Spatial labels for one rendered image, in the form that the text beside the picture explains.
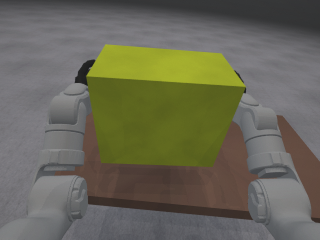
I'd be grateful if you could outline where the robot right upper arm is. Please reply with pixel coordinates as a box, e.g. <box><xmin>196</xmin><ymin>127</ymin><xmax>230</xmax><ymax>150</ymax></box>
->
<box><xmin>248</xmin><ymin>178</ymin><xmax>320</xmax><ymax>240</ymax></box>

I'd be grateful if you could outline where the table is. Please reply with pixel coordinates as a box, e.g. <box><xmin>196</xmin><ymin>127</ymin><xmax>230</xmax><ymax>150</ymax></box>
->
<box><xmin>54</xmin><ymin>112</ymin><xmax>320</xmax><ymax>223</ymax></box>

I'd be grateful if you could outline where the robot left upper arm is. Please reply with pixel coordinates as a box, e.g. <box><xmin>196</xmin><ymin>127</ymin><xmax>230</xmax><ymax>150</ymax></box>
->
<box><xmin>0</xmin><ymin>175</ymin><xmax>88</xmax><ymax>240</ymax></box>

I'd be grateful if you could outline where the carton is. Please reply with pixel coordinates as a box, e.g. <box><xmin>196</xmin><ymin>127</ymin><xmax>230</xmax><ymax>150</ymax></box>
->
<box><xmin>86</xmin><ymin>44</ymin><xmax>246</xmax><ymax>167</ymax></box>

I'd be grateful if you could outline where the robot left hand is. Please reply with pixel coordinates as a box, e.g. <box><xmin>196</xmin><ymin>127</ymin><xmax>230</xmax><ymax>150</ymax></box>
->
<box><xmin>75</xmin><ymin>59</ymin><xmax>95</xmax><ymax>86</ymax></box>

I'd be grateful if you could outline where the right robot forearm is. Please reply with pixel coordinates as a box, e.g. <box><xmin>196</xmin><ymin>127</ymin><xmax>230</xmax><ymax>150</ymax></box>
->
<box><xmin>232</xmin><ymin>93</ymin><xmax>312</xmax><ymax>218</ymax></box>

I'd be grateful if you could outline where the left robot forearm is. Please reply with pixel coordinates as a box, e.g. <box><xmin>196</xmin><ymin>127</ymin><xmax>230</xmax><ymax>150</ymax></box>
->
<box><xmin>26</xmin><ymin>83</ymin><xmax>92</xmax><ymax>215</ymax></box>

